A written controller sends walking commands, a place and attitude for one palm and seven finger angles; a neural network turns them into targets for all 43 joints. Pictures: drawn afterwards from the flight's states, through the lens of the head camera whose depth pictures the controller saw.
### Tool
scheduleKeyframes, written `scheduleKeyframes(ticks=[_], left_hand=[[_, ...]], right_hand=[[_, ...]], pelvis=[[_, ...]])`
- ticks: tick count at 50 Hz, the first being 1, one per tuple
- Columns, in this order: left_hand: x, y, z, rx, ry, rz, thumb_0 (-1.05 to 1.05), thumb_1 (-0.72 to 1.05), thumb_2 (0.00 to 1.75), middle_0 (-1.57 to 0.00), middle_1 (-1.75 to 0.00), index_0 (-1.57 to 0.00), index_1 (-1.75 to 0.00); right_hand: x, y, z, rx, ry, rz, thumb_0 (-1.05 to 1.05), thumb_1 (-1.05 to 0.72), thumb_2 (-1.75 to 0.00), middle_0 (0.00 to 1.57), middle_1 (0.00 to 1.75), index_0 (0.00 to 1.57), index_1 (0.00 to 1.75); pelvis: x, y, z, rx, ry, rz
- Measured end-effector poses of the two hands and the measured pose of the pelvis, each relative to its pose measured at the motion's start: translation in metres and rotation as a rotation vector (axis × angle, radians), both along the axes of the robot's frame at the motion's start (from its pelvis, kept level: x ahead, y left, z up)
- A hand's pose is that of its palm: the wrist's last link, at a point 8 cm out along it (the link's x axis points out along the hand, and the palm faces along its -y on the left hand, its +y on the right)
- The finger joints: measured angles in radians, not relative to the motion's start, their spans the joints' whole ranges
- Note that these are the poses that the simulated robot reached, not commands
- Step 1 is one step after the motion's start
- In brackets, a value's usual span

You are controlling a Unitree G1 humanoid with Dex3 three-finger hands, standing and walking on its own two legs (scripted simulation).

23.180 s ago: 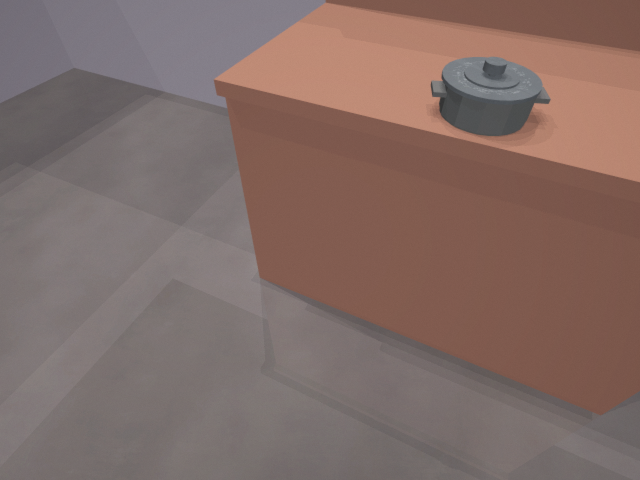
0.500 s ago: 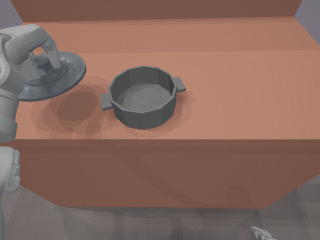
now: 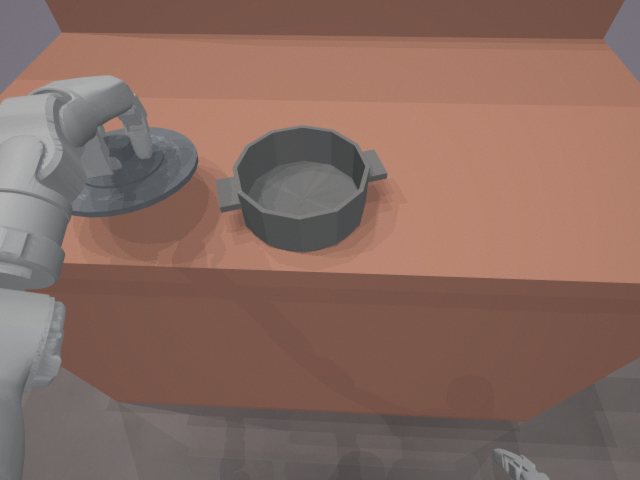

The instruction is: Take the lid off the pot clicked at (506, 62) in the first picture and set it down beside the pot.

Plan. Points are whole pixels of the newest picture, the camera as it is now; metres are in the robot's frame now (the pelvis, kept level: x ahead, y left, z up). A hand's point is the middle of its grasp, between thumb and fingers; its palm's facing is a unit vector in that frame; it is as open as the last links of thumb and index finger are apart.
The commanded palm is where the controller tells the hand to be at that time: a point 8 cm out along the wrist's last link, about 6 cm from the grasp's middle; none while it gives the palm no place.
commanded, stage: lower the lid onto the table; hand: left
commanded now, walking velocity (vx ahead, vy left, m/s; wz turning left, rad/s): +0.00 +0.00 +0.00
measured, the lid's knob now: (115, 149) +0.48 +0.26 +0.16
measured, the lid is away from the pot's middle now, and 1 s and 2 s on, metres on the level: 0.23 0.24 0.23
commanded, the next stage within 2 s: open the fingers wide in 0.94 s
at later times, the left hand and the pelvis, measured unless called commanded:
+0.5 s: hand (108, 176) +0.44 +0.26 +0.14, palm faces -0.38 -0.08 -0.92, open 6.3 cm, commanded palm +0.44 +0.27 +0.22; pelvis +0.00 +0.00 +0.00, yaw -1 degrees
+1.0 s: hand (118, 180) +0.46 +0.26 +0.12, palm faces -0.44 -0.07 -0.90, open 6.3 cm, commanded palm +0.46 +0.26 +0.19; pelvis +0.01 +0.00 +0.00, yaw -1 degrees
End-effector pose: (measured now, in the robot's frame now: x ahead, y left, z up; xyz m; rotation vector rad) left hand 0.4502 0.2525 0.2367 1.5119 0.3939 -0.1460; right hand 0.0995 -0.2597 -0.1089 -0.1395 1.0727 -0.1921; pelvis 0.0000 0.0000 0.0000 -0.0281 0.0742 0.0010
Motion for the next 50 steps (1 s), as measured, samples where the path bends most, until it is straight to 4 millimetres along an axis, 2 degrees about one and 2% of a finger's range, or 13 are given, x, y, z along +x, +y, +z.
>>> scheduleKeyframes(ticks=[9, 14, 18, 27, 34, 50], left_hand=[[0.008, 0.000, -0.009, -0.025, -0.001, -0.022, 0.08, 0.18, 1.06, -0.74, -0.77, -0.91, -0.86], [0.005, 0.003, -0.018, -0.026, 0.012, -0.022, 0.08, 0.18, 1.05, -0.74, -0.77, -0.91, -0.86], [0.001, 0.005, -0.023, -0.012, 0.026, -0.023, 0.07, 0.18, 1.05, -0.74, -0.77, -0.91, -0.86], [-0.007, 0.011, -0.037, -0.014, 0.064, -0.004, 0.07, 0.18, 1.06, -0.74, -0.77, -0.91, -0.86], [-0.003, 0.014, -0.047, -0.026, 0.098, 0.006, 0.08, 0.18, 1.05, -0.74, -0.77, -0.92, -0.86], [0.013, 0.011, -0.055, -0.014, 0.113, -0.024, 0.06, 0.15, 1.02, -0.76, -0.80, -0.94, -0.88]], right_hand=[[-0.028, -0.007, -0.003, -0.008, 0.052, -0.052, 0.01, -0.91, -0.90, 0.20, 0.30, 0.20, 0.30], [-0.034, -0.011, -0.003, -0.010, 0.068, -0.063, 0.01, -0.91, -0.90, 0.20, 0.30, 0.20, 0.30], [-0.032, -0.012, -0.003, -0.016, 0.069, -0.058, 0.01, -0.91, -0.90, 0.20, 0.30, 0.20, 0.30], [-0.012, -0.011, 0.000, -0.022, 0.027, -0.031, 0.01, -0.91, -0.90, 0.20, 0.30, 0.20, 0.30], [-0.009, -0.011, 0.002, -0.041, 0.028, -0.026, 0.01, -0.91, -0.90, 0.20, 0.30, 0.20, 0.30], [-0.054, -0.011, -0.008, -0.039, 0.164, -0.098, 0.01, -0.91, -0.90, 0.20, 0.30, 0.20, 0.30]], pelvis=[[0.005, 0.001, 0.000, 0.001, 0.006, -0.017], [0.006, 0.001, 0.000, 0.000, 0.004, -0.021], [0.005, 0.001, 0.000, -0.001, 0.002, -0.016], [0.002, -0.001, -0.001, -0.003, 0.001, -0.007], [0.001, -0.003, -0.002, -0.005, 0.012, -0.003], [0.005, 0.003, -0.003, -0.007, 0.041, -0.014]])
